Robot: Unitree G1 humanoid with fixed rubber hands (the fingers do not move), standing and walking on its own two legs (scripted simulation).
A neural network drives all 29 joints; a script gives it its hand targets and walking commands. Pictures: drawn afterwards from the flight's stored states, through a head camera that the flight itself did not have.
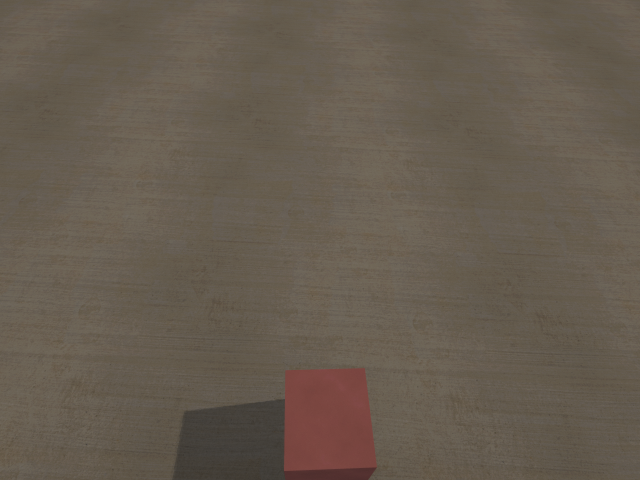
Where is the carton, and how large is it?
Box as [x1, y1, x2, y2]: [284, 368, 376, 479]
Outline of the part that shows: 364,368 285,370 285,479 367,479 376,467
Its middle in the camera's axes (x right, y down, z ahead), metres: +0.02 +0.51 +1.06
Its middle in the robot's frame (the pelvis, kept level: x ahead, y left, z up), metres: +0.36 -0.03 -0.67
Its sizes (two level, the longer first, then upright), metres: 0.238 0.216 0.223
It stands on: the floor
